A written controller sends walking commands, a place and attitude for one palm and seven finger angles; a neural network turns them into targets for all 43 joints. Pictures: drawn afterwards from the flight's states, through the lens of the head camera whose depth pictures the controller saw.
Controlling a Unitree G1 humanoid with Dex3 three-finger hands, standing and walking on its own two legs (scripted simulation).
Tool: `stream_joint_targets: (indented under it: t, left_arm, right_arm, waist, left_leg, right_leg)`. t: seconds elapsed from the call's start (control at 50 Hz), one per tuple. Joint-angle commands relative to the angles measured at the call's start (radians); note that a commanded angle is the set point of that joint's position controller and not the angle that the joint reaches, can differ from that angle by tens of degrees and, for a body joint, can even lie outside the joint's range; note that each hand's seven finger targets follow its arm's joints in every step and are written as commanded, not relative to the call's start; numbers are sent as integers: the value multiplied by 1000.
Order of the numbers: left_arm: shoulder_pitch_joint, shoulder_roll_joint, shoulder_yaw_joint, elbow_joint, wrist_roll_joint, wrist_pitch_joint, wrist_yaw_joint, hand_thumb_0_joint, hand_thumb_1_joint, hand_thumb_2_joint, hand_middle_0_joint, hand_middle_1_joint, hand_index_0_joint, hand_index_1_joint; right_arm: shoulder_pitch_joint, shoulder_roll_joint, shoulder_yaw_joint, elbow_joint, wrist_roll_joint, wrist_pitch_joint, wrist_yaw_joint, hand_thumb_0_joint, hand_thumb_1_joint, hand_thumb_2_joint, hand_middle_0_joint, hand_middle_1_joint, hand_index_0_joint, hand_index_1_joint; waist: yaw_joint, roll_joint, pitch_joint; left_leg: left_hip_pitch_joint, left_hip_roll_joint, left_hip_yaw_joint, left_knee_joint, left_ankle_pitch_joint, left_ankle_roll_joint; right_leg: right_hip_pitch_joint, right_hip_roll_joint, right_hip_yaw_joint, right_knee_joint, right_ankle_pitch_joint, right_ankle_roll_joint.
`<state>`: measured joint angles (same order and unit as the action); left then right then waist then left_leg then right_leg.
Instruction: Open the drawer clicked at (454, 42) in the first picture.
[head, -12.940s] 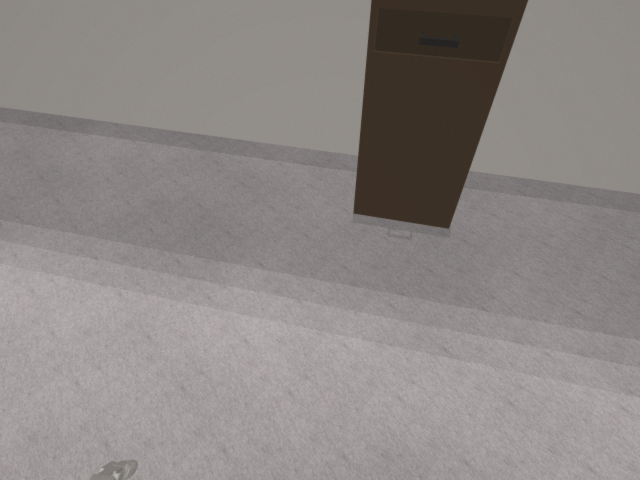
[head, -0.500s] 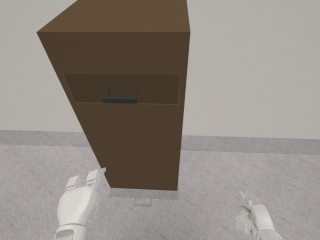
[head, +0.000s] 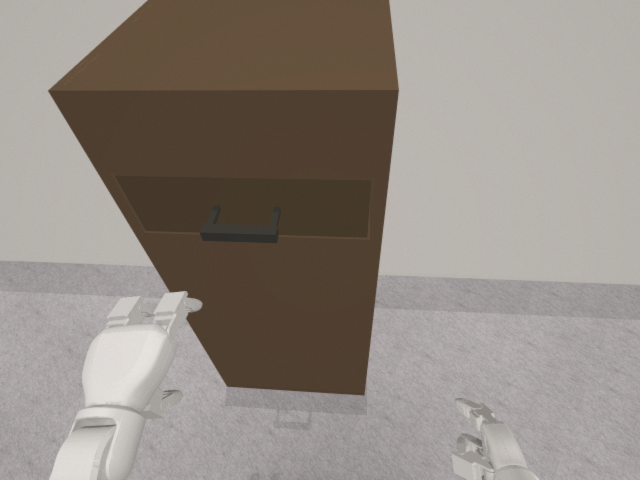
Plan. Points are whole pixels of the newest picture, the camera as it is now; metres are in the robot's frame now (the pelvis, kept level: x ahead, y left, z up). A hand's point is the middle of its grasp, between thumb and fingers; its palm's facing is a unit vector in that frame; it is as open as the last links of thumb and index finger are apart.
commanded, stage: raise the hand with hooked fingers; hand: left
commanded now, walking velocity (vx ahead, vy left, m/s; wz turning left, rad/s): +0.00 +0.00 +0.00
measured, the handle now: (242, 223) +0.46 +0.19 +0.05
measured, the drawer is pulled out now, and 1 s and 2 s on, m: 0.00 0.00 0.00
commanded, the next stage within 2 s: move the hooked fingers above the handle in 1.00 s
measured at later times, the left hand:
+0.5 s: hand (114, 270) +0.28 +0.26 +0.15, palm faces +0.16 -0.06 -0.98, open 13.7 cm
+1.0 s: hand (94, 283) +0.25 +0.26 +0.17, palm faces +0.17 -0.06 -0.98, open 13.8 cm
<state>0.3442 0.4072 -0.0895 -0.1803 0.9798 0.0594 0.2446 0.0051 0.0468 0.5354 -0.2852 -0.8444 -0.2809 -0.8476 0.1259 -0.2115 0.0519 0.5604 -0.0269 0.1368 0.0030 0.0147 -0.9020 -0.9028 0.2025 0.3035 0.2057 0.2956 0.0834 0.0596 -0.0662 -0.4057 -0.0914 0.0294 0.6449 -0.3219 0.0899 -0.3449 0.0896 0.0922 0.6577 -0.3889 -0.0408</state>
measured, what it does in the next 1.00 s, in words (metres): stands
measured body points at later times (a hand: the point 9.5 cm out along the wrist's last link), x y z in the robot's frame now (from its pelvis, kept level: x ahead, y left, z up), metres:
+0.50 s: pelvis -0.01 +0.00 +0.01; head +0.00 -0.03 +0.46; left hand +0.27 +0.26 +0.20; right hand +0.23 -0.19 -0.08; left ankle +0.00 +0.06 -0.72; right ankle -0.04 -0.10 -0.72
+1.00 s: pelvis -0.04 +0.00 +0.02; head -0.04 -0.03 +0.46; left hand +0.24 +0.26 +0.22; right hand +0.15 -0.21 -0.10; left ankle +0.00 +0.06 -0.72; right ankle -0.04 -0.10 -0.72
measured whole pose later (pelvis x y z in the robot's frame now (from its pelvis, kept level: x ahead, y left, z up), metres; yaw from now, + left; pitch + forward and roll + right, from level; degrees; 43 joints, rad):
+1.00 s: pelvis -0.04 +0.00 +0.02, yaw +3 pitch -1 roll -1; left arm -0.15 0.56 -0.02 -0.06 0.84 0.01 -0.01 0.00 -0.49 0.30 -0.32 -1.20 -0.32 -1.20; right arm 0.14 -0.27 0.01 0.65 0.03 0.17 0.00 0.02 -0.91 -0.90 0.20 0.30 0.20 0.29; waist 0.10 0.10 0.02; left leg -0.26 -0.12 -0.03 0.44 -0.15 0.09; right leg -0.20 0.06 0.04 0.48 -0.25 -0.03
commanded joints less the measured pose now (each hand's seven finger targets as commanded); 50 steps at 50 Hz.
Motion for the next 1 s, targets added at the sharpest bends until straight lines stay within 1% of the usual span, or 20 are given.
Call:
stream_joint_targets:
  t: [0.0,0.02,0.1,0.16,0.24,0.26,0.34,0.36,0.44,0.46,0.58,0.66,0.72,0.74,0.78,0.84,0.88,0.9,0.94,0.98]
  left_arm:
    - [-111,199,200,-288,-15,-5,64,0,-173,440,-277,-990,-277,-990]
    - [-130,198,202,-292,-28,0,60,0,-197,430,-278,-1005,-278,-1005]
    - [-189,165,154,-238,-74,46,7,0,-290,390,-285,-1065,-285,-1065]
    - [-271,191,134,-243,-77,78,-53,0,-360,360,-290,-1110,-290,-1110]
    - [-401,281,167,-275,-59,81,-107,0,-453,320,-297,-1170,-297,-1170]
    - [-433,287,164,-275,-56,76,-114,0,-477,310,-298,-1185,-298,-1185]
    - [-532,365,233,-201,-67,75,-140,0,-500,300,-300,-1200,-300,-1200]
    - [-576,339,201,-173,-71,83,-150,0,-500,300,-300,-1200,-300,-1200]
    - [-680,363,210,-80,-105,111,-203,0,-500,300,-300,-1200,-300,-1200]
    - [-705,337,174,-65,-111,117,-223,0,-500,300,-300,-1200,-300,-1200]
    - [-869,362,138,-55,-107,102,-317,0,-500,300,-300,-1200,-300,-1200]
    - [-735,356,165,12,-120,62,-350,0,-500,300,-300,-1200,-300,-1200]
    - [-758,398,216,-49,-132,7,-338,0,-500,300,-300,-1200,-300,-1200]
    - [-763,418,244,-74,-138,-12,-325,0,-500,300,-300,-1200,-300,-1200]
    - [-810,421,251,-127,-135,-51,-292,0,-500,300,-300,-1200,-300,-1200]
    - [-825,426,277,-140,-139,-80,-235,0,-500,300,-300,-1200,-300,-1200]
    - [-831,393,248,-103,-133,-75,-211,0,-500,300,-300,-1200,-300,-1200]
    - [-824,384,241,-68,-132,-63,-205,0,-500,300,-300,-1200,-300,-1200]
    - [-797,374,238,-18,-134,-34,-203,0,-500,300,-300,-1200,-300,-1200]
    - [-795,345,190,10,-129,-4,-219,0,-500,300,-300,-1200,-300,-1200]
  right_arm:
    - [-145,-123,-70,-160,-6,-48,4,0,-900,-900,200,300,200,300]
    - [-140,-129,-75,-151,-4,-43,6,0,-900,-900,200,300,200,300]
    - [-130,-140,-90,-134,13,-24,2,0,-900,-900,200,300,200,300]
    - [-143,-148,-86,-133,21,-9,-2,0,-900,-900,200,300,200,300]
    - [-176,-149,-78,-137,23,4,-12,0,-900,-900,200,300,200,300]
    - [-167,-143,-71,-129,20,6,-12,0,-900,-900,200,300,200,300]
    - [-187,-141,-62,-121,31,18,-16,0,-900,-900,200,300,200,300]
    - [-186,-134,-57,-115,33,23,-15,0,-900,-900,200,300,200,300]
    - [-199,-143,-55,-118,51,33,-18,0,-900,-900,200,300,200,300]
    - [-191,-140,-52,-117,50,35,-17,0,-900,-900,200,300,200,300]
    - [-194,-148,-48,-123,56,32,-22,0,-900,-900,200,300,200,300]
    - [-179,-149,-45,-128,54,23,-14,0,-900,-900,200,300,200,300]
    - [-178,-153,-49,-133,51,15,-11,0,-900,-900,200,300,200,300]
    - [-180,-155,-51,-136,49,11,-10,0,-900,-900,200,300,200,300]
    - [-174,-149,-56,-130,47,-5,-8,0,-900,-900,200,300,200,300]
    - [-165,-149,-65,-115,45,-20,-7,0,-900,-900,200,300,200,300]
    - [-155,-146,-70,-94,50,-25,-5,0,-900,-900,200,300,200,300]
    - [-155,-148,-71,-87,52,-23,-6,0,-900,-900,200,300,200,300]
    - [-158,-157,-72,-83,60,-23,-4,0,-900,-900,200,300,200,300]
    - [-158,-158,-69,-78,62,-15,-4,0,-900,-900,200,300,200,300]
  waist:
    - [23,12,-262]
    - [15,12,-276]
    - [-13,-88,-227]
    - [-19,-105,-237]
    - [-10,-29,-242]
    - [-8,-10,-259]
    - [4,20,-220]
    - [-4,20,-200]
    - [-9,-9,-164]
    - [-14,-30,-173]
    - [-32,-11,-167]
    - [-6,-53,-126]
    - [5,-37,-133]
    - [10,-9,-141]
    - [13,16,-176]
    - [16,49,-183]
    - [8,50,-167]
    - [3,24,-137]
    - [1,-6,-127]
    - [-5,-31,-114]
  left_leg:
    - [289,89,-130,-35,684,-79]
    - [303,92,-138,-38,702,-83]
    - [291,85,-127,-63,623,-75]
    - [294,76,-120,-82,605,-68]
    - [336,74,-126,-96,613,-66]
    - [344,74,-126,-102,631,-69]
    - [334,72,-123,-137,574,-74]
    - [323,70,-115,-148,541,-76]
    - [304,67,-106,-186,450,-70]
    - [301,64,-101,-191,433,-68]
    - [315,70,-109,-226,345,-61]
    - [272,71,-104,-252,282,-56]
    - [270,73,-110,-267,259,-55]
    - [271,73,-110,-269,246,-55]
    - [294,73,-125,-271,244,-58]
    - [302,72,-136,-277,214,-64]
    - [305,76,-140,-284,178,-69]
    - [290,76,-140,-291,150,-71]
    - [270,71,-131,-294,136,-68]
    - [260,73,-126,-302,118,-70]
  right_leg:
    - [43,-53,36,-55,506,-16]
    - [42,-55,31,-56,504,-13]
    - [54,-62,5,-93,495,3]
    - [94,-69,2,-110,510,6]
    - [100,-63,-2,-135,472,0]
    - [117,-70,-17,-135,469,0]
    - [129,-54,-17,-169,423,-10]
    - [131,-61,-29,-175,403,-9]
    - [142,-52,-29,-208,362,-11]
    - [160,-61,-41,-210,359,-7]
    - [142,-64,-50,-242,269,-7]
    - [161,-64,-56,-257,222,-9]
    - [161,-62,-58,-258,198,-9]
    - [168,-57,-52,-259,182,-12]
    - [161,-57,-55,-252,174,-12]
    - [147,-49,-50,-253,158,-15]
    - [116,-53,-57,-251,144,-13]
    - [104,-52,-57,-256,130,-12]
    - [114,-49,-54,-263,123,-12]
    - [113,-58,-60,-263,111,-9]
